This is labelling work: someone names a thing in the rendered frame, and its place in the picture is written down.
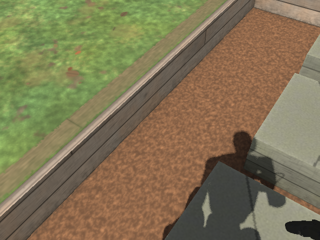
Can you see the right robot hand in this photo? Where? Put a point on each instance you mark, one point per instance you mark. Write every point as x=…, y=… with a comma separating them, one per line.
x=304, y=228

